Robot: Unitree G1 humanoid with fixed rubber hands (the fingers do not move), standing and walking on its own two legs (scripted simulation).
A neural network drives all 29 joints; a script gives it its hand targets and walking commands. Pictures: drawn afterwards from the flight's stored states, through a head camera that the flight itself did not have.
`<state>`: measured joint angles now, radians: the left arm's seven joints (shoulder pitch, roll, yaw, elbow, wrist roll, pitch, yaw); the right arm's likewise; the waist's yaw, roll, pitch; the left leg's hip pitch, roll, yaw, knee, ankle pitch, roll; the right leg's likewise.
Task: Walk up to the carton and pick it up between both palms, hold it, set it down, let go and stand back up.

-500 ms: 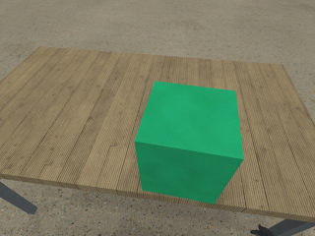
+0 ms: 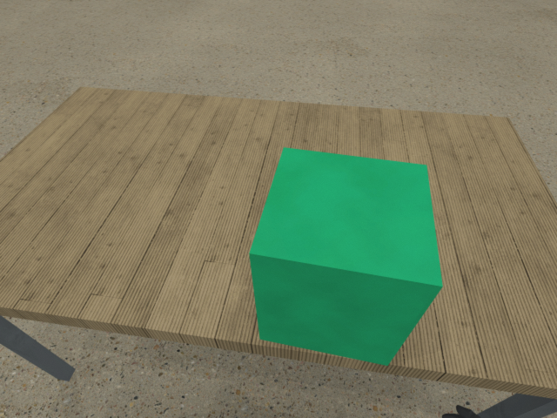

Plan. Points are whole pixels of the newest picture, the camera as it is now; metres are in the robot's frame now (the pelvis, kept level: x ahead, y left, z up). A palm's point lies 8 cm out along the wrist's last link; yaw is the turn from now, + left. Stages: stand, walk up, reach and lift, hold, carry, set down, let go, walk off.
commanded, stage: stand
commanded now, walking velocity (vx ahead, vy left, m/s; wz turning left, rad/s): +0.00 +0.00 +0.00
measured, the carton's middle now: (336, 258) +0.36 -0.05 +0.03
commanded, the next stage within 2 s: none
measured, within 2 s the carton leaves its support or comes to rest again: neither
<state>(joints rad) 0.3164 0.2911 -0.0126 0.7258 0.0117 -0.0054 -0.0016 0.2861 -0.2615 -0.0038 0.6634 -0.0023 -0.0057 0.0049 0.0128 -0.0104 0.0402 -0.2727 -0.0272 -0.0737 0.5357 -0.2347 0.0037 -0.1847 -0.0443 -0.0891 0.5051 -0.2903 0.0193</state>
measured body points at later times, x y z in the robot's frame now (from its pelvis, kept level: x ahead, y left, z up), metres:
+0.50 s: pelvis +0.00 +0.00 +0.00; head +0.01 +0.00 +0.45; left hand +0.07 +0.26 -0.13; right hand +0.11 -0.26 -0.11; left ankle +0.03 +0.12 -0.73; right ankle -0.01 -0.13 -0.73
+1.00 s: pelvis +0.00 -0.01 +0.00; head +0.01 -0.01 +0.45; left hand +0.05 +0.26 -0.13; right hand +0.09 -0.27 -0.12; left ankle +0.03 +0.12 -0.73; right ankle -0.01 -0.13 -0.73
